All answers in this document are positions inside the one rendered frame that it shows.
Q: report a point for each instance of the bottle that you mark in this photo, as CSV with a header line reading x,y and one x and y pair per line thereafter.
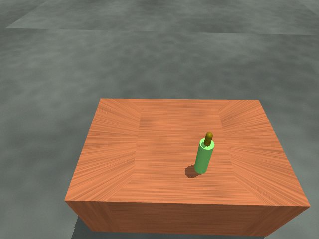
x,y
204,153

